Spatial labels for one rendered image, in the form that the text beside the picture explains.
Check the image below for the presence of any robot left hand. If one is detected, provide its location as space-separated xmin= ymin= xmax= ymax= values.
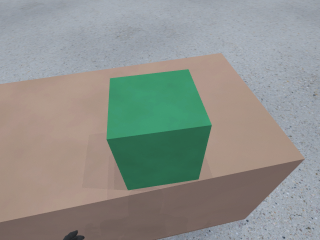
xmin=63 ymin=230 xmax=85 ymax=240

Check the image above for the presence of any pedestal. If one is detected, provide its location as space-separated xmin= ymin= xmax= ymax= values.
xmin=0 ymin=53 xmax=305 ymax=240

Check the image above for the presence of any carton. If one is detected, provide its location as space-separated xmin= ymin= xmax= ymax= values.
xmin=106 ymin=69 xmax=212 ymax=190

